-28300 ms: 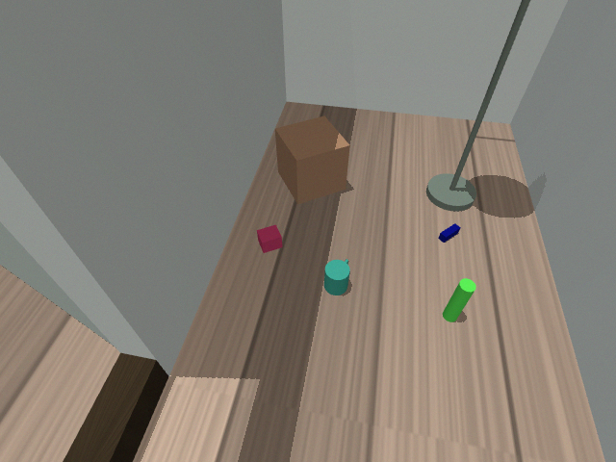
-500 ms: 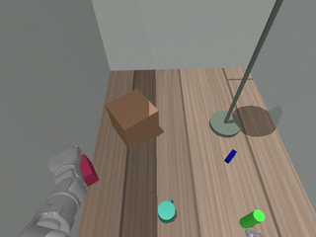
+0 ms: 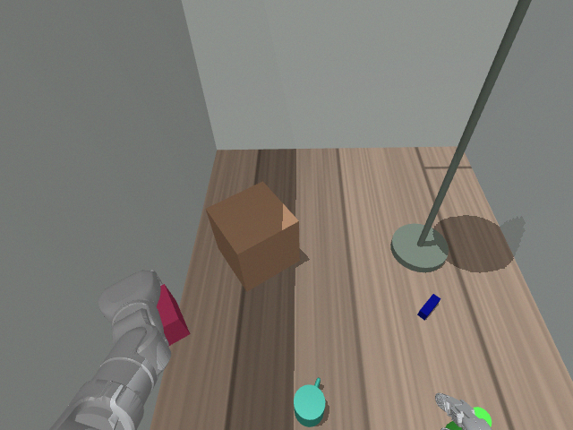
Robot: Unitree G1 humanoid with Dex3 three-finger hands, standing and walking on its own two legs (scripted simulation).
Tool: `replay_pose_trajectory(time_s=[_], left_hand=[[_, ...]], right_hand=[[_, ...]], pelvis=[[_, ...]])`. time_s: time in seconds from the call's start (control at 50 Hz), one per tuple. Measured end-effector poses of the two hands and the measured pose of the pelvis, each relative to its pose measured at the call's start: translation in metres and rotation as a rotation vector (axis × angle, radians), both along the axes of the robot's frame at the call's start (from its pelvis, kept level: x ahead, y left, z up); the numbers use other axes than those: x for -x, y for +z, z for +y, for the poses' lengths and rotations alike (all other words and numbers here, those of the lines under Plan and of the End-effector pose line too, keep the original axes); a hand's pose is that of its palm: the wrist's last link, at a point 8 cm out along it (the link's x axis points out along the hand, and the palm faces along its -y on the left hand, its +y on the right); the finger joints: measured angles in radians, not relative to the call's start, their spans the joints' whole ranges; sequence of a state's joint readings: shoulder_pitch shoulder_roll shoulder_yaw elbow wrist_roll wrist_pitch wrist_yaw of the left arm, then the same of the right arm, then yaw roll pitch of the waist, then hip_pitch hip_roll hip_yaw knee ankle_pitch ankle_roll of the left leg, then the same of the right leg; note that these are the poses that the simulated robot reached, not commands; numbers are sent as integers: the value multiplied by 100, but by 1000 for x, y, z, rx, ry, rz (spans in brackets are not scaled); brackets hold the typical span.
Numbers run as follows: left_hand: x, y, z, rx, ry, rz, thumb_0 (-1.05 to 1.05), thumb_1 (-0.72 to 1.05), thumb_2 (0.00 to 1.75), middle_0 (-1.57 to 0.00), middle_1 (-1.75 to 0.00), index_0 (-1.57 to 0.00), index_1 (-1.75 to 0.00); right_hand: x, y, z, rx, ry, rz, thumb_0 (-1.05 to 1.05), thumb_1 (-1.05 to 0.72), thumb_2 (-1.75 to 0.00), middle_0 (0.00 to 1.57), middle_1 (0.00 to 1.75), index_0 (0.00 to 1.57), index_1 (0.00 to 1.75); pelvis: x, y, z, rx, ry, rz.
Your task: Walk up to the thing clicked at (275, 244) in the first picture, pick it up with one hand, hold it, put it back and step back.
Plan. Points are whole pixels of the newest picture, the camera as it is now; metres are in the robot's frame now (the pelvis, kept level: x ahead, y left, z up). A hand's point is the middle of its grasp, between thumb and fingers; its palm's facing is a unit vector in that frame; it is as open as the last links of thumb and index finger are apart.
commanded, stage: hold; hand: left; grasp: from above
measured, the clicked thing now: (153, 321) +0.33 +0.23 -0.09
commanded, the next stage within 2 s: crouch in 1.34 s
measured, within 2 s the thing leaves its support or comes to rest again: neither
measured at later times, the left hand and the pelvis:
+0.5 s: hand (139, 327) +0.30 +0.23 -0.03, palm faces -0.35 -0.24 -0.91, open 10.0 cm; pelvis -0.01 +0.00 +0.01, yaw +0 degrees
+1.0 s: hand (139, 324) +0.29 +0.22 -0.02, palm faces -0.36 -0.24 -0.90, open 10.1 cm; pelvis -0.01 +0.00 +0.01, yaw +0 degrees
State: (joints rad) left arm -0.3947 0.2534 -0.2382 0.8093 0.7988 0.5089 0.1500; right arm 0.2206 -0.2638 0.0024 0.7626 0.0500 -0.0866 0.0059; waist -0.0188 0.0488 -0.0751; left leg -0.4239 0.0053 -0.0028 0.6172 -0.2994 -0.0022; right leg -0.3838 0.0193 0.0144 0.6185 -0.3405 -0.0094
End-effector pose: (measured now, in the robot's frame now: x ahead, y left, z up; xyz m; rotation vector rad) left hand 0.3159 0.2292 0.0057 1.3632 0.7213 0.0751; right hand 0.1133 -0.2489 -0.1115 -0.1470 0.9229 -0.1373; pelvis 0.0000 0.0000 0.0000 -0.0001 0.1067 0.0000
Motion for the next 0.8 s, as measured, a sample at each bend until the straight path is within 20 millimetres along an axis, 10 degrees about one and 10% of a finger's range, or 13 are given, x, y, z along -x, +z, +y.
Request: replay_pose_trajectory(time_s=[0.8], left_hand=[[22,33,2,4,14,-5,0,6,44,-58,-68,-62,-66]], right_hand=[[-18,18,18,-36,56,-117,1,-89,-90,20,30,20,30]], pelvis=[[13,8,4,-2,-3,-75]])
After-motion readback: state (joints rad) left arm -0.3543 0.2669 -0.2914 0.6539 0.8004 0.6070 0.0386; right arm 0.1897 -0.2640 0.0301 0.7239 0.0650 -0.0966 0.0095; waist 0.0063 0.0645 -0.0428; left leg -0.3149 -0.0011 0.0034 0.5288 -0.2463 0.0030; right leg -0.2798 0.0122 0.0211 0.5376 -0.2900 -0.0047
